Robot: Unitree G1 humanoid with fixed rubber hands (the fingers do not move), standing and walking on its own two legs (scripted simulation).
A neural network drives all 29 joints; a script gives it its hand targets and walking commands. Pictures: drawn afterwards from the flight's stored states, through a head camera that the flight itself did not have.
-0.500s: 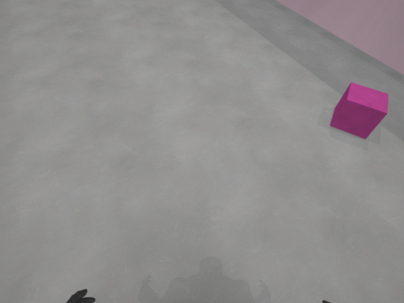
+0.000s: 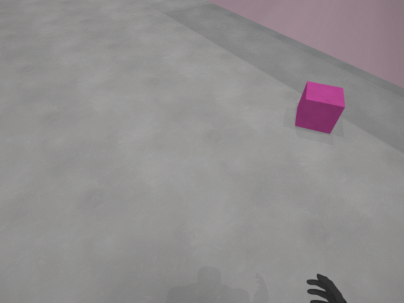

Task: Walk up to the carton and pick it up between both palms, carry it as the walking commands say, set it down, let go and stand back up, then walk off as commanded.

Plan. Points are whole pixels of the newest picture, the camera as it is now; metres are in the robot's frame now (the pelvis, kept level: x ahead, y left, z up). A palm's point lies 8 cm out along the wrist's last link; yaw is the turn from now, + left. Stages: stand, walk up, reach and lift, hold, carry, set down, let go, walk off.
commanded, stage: walk up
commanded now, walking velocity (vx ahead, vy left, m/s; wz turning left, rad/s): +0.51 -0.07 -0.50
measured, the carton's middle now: (318, 107) +1.66 -0.71 -0.66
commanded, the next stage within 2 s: none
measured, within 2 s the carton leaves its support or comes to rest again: neither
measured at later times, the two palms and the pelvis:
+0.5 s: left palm (184, 181) +0.48 +0.12 -0.13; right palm out of the picture +0.03 -0.26 -0.11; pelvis +0.22 -0.05 -0.02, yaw -12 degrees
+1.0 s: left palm (186, 190) +0.45 +0.11 -0.14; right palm (360, 160) +0.60 -0.42 -0.09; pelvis +0.47 -0.15 -0.01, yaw -18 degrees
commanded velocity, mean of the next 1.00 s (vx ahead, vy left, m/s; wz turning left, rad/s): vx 0.48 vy -0.13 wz -0.34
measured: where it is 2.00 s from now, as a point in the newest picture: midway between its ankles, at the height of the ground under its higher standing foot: (276, 192)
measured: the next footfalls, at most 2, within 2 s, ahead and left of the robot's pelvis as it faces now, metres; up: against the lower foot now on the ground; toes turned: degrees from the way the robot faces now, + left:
left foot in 0.08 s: +0.11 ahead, +0.14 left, +0.00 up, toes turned +3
right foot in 0.54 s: +0.37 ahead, -0.21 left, +0.00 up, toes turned -20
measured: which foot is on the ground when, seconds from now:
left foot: up 0.00-0.06, down 0.08-0.56, up 0.58-1.00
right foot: down 0.00-0.06, up 0.08-0.52, down 0.54-1.00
